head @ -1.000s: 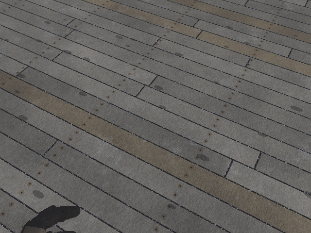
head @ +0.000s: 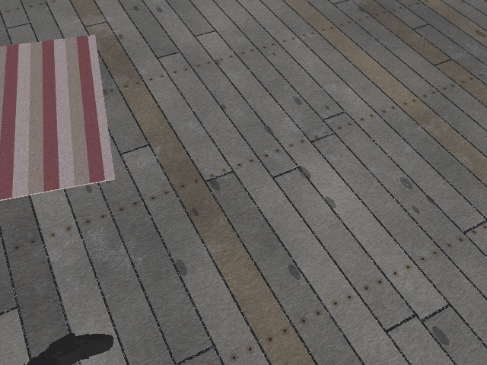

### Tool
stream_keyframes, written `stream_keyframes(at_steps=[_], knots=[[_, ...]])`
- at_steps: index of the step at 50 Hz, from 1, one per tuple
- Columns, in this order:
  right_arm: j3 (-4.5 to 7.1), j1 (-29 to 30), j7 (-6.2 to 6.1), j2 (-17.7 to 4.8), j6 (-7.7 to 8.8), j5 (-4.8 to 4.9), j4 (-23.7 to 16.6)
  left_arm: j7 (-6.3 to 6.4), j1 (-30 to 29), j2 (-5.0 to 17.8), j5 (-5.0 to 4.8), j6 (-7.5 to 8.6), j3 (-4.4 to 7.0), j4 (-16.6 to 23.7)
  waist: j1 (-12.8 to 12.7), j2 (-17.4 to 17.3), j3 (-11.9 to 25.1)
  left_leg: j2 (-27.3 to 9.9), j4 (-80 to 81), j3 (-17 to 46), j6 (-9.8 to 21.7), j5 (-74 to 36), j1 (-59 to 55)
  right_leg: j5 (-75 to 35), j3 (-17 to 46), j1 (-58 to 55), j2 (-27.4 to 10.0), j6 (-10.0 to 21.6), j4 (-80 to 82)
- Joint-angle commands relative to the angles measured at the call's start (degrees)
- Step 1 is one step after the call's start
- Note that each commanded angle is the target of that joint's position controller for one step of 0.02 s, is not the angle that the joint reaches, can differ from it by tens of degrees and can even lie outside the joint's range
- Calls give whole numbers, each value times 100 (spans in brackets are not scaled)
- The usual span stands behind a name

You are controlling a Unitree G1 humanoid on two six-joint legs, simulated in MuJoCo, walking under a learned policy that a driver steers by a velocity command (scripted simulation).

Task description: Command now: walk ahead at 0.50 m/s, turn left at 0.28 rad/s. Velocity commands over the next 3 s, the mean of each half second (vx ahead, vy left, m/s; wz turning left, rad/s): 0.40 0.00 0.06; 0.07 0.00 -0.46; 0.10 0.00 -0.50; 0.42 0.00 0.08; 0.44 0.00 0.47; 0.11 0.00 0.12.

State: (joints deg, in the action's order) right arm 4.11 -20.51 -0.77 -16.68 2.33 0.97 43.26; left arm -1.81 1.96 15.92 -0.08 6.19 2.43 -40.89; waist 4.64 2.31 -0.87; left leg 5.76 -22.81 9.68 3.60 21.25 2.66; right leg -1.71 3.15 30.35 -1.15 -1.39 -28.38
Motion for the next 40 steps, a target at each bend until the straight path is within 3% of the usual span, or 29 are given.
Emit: stream_keyframes(at_steps=[1, 2, 3, 4, 5, 6, 7, 8, 9, 11, 12, 14, 17, 21, 24, 25, 26, 27, 28, 29, 30, 32, 34, 37, 40], knots=[[196, -6, -19, -787, 7, -15, -213, 15, 255, 817, 12, 156, 287, 267, -459, -939, 181, -1438, -319, 921, 618, -3045, 85, 412, -217, -1018, 104, 368, 310], [111, 26, -1, -589, 7, -56, -272, 43, 976, 1025, 80, 181, 369, 133, -797, -758, 821, -1126, -1378, 655, 449, -3204, 395, 282, 95, -2218, -273, 659, 148], [1, -500, -5, -291, 49, -51, -355, 60, 1778, 1485, 161, 177, 483, 24, -840, 282, 1759, -440, -3280, 104, 54, -1815, 1986, 637, 1851, -4316, -1403, 1387, 92], [-54, -852, -10, -233, 106, 55, -321, -11, 2231, 1417, 20, 105, 506, -259, -831, 1634, 2048, 17, -4705, -102, -206, 1110, 3432, 2158, 3993, -5096, -2130, 1962, 968], [48, -402, 1, -736, 139, 115, -341, -23, 2008, 974, -107, 85, 365, -208, -951, 859, 1268, -308, -5190, 188, -176, 963, 4072, 3171, 3896, -4619, -2031, 1751, 1224], [64, 193, 11, -817, 152, 102, -464, 3, 1665, 778, -61, 35, 297, -138, -953, 385, 660, -567, -5193, -29, -153, 498, 4167, 3009, 3070, -3928, -1810, 1530, 1278], [52, 542, 23, -753, 176, 16, -560, 13, 1380, 687, 4, -3, 246, -123, -829, 93, 204, -783, -4857, -239, -156, 122, 4085, 2395, 2464, -3202, -1559, 1451, 1432], [76, 629, 35, -703, 182, -56, -575, 25, 1216, 560, 47, -2, 194, -118, -690, 105, 69, -991, -4468, -280, -161, -175, 3878, 1853, 2081, -2795, -1368, 1396, 1545], [66, 539, 54, -600, 176, -52, -551, 32, 1161, 517, 80, 4, 166, -129, -579, 233, 59, -1088, -4253, -332, -184, -337, 3597, 1441, 1809, -2531, -1218, 1359, 1656], [25, 430, 68, -401, 144, -42, -504, 42, 1219, 548, 22, 30, 167, -212, -504, 336, 117, -1156, -3866, -479, -259, -440, 3424, 857, 1396, -2347, -1109, 1429, 1827], [0, 550, 64, -340, 137, -59, -554, 55, 1268, 642, -6, 40, 188, -259, -513, 298, 72, -1190, -3594, -537, -313, -563, 3495, 595, 1236, -2307, -1118, 1480, 1916], [-52, 883, 48, -235, 142, -116, -651, 95, 1256, 789, 7, 10, 216, -333, -534, 173, -34, -1162, -2825, -668, -445, -973, 3432, -947, 763, -2212, -1061, 1476, 1879], [-115, 1299, 87, -81, 197, -130, -700, 150, 1459, 865, -33, -94, 224, -488, -692, 212, 136, -893, -1646, -909, -498, -2063, 2703, -2184, 80, -2076, -725, 1217, 1632], [-56, 1762, 150, -227, 237, -126, -827, 211, 1807, 922, -111, -264, 230, -721, -775, 272, 176, -588, -811, -742, -437, -2455, 2365, -1918, 381, -2445, -804, 1091, 1133], [81, 1241, 122, -539, 286, -197, -665, 271, 1499, 992, -155, -359, 269, -635, -360, 273, 387, -549, -81, -699, -189, -2728, 1473, -1537, 696, -2462, -710, 804, 263], [161, 902, 65, -824, 306, -261, -602, 270, 1544, 828, -99, -341, 224, -555, -263, 4, 743, -952, -57, -490, 21, -4104, 534, -1024, 574, -2065, -370, 571, -421], [230, 433, -13, -1208, 263, -392, -630, 245, 1797, 421, 42, -290, 95, -396, -239, -1003, 1505, -2279, -656, 519, 615, -6570, -1209, 1393, 308, -736, 154, 247, -1980], [199, 336, 2, -1070, 116, -314, -660, 238, 2579, 271, -58, -307, 5, -500, -322, -1946, 2426, -3346, -706, 1606, 1458, -6786, -2004, 4561, 135, 151, 493, 17, -3403], [131, 431, 9, -750, -1, -205, -707, 245, 2463, 839, -147, -404, 167, -596, -217, -1266, 2310, -3058, -386, 1502, 1357, -5247, -1459, 4342, 341, 299, 218, -80, -3981], [72, 779, -13, -577, -60, -141, -721, 284, 2022, 913, -191, -518, 234, -480, -293, -1040, 1625, -2755, -117, 1077, 1157, -4013, -884, 3946, 154, 659, 58, -160, -4182], [24, 1144, -25, -456, -92, -125, -703, 346, 1866, 837, -171, -661, 252, -469, -410, -897, 1142, -2514, 191, 723, 1030, -3046, -175, 3601, 78, 667, -112, -260, -4112], [52, 1675, -22, -548, -112, -232, -663, 439, 1919, 693, -102, -915, 273, -412, -670, -1136, 599, -2194, 750, 80, 925, -1928, 1232, 3005, -80, -9, -212, -388, -3922], [73, 1870, -42, -544, -82, -277, -606, 454, 1960, 566, -61, -984, 279, -322, -761, -1192, 510, -2114, 923, -376, 963, -1839, 1650, 2680, -233, -370, -209, -381, -3587], [113, 1933, -106, -620, -69, -220, -493, 377, 1610, 478, -29, -966, 245, -113, -672, -1025, 634, -2223, 883, -710, 996, -2025, 1506, 2229, -272, -644, -351, -244, -2663], [172, 1849, -127, -802, -140, -160, -358, 260, 1373, 581, -34, -962, 257, 59, -591, -994, 723, -2416, 804, -797, 976, -1983, 1251, 2076, -399, -946, -348, -92, -2018]])
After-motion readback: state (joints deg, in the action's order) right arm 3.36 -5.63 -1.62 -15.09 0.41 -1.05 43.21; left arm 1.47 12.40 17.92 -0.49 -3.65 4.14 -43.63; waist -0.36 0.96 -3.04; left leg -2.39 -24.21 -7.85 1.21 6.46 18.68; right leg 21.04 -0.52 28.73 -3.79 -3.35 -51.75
